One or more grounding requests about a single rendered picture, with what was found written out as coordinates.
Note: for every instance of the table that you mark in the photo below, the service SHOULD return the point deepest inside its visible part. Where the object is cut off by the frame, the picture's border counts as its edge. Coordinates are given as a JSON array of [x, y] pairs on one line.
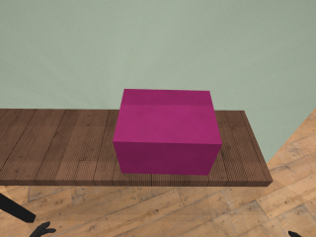
[[74, 148]]

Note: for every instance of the left robot hand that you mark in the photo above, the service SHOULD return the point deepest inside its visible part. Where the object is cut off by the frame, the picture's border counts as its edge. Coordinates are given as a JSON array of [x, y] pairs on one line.
[[42, 229]]

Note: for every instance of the carton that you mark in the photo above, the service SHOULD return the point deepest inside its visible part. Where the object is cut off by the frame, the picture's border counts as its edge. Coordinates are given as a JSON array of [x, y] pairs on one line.
[[166, 132]]

